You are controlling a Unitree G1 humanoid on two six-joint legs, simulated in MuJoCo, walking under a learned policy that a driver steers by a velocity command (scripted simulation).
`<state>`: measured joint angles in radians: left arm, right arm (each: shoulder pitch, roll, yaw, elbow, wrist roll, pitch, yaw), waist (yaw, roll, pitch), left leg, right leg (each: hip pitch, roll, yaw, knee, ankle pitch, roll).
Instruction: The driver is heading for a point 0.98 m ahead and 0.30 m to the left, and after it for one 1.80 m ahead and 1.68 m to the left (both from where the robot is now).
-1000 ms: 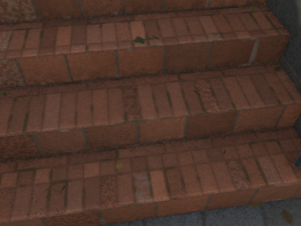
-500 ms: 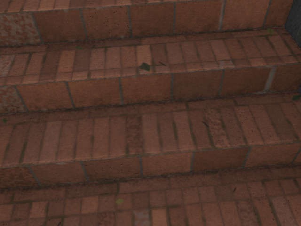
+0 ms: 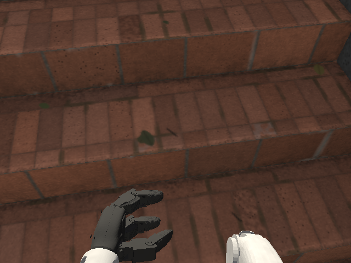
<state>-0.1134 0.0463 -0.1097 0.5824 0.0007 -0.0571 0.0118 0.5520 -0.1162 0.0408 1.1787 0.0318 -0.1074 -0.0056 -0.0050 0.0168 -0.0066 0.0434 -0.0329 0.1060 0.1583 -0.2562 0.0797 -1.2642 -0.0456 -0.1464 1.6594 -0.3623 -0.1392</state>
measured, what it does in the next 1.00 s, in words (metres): climbs, turning left: right foot 0.16 m higher, then left foot 0.16 m higher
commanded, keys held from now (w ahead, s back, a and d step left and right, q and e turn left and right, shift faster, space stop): w+shift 0.06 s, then w+q+shift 0.78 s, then q+shift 0.16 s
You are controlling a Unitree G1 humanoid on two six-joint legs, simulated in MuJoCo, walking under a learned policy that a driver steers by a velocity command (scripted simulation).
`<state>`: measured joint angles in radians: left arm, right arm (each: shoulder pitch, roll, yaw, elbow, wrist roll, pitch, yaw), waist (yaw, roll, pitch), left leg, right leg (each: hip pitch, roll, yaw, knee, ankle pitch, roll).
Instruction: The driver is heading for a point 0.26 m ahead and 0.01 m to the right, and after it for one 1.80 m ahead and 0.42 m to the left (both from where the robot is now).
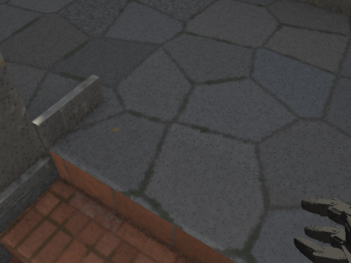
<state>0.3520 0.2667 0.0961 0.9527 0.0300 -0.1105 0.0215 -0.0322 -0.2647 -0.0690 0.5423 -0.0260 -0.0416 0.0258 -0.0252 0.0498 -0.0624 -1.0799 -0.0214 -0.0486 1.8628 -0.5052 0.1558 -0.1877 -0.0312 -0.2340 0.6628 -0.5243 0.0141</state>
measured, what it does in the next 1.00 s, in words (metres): climbs, turning left: left foot 0.17 m higher, then right foot 0.19 m higher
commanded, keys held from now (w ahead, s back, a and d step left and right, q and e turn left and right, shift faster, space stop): q+shift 0.18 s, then shift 0.28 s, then w+shift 0.54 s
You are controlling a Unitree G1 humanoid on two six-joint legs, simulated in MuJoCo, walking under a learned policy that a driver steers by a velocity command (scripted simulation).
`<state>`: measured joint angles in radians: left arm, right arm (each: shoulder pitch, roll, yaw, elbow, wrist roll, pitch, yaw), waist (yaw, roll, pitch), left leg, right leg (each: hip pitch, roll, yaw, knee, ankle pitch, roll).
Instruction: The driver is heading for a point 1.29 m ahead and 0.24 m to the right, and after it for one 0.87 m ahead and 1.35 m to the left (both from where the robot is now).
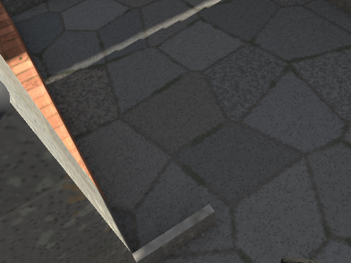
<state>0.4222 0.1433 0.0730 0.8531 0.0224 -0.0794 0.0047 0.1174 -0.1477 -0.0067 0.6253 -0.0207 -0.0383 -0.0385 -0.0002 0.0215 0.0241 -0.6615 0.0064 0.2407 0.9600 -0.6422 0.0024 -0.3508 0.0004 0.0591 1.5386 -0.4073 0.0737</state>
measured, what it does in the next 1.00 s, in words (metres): climbs: right foot, then left foot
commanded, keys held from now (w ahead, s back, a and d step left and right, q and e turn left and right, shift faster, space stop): w+shift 1.00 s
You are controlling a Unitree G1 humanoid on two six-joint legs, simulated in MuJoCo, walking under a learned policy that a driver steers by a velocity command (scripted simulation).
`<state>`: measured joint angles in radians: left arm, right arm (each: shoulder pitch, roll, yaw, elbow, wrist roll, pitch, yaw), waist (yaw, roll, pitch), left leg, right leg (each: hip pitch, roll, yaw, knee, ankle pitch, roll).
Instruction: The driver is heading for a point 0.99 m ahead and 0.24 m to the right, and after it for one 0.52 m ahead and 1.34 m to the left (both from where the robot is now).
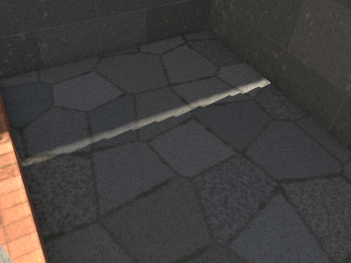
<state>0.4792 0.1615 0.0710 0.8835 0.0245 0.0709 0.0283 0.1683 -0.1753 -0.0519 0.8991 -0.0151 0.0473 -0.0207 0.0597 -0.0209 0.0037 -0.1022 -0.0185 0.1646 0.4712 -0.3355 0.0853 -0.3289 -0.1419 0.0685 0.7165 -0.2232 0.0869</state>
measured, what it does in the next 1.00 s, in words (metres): walks ahead: right foot, then left foot 0.11 m higher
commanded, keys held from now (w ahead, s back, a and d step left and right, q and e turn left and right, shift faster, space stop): w+shift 1.00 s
